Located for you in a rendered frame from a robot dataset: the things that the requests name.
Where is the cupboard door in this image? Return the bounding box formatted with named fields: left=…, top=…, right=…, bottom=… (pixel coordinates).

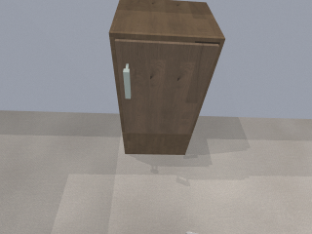
left=114, top=39, right=219, bottom=135

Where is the handle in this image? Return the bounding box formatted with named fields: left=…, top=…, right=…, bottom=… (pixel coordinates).
left=123, top=63, right=132, bottom=99

